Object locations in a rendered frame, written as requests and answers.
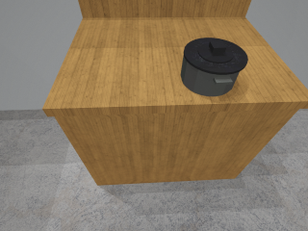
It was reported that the table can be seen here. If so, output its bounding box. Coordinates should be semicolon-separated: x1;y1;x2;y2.
42;0;308;186

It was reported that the pot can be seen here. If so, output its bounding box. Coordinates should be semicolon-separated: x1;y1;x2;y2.
180;55;240;97

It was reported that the knob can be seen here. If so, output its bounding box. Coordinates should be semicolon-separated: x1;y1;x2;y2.
209;40;226;53

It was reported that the lid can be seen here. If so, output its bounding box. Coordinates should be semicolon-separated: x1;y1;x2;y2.
184;38;248;75

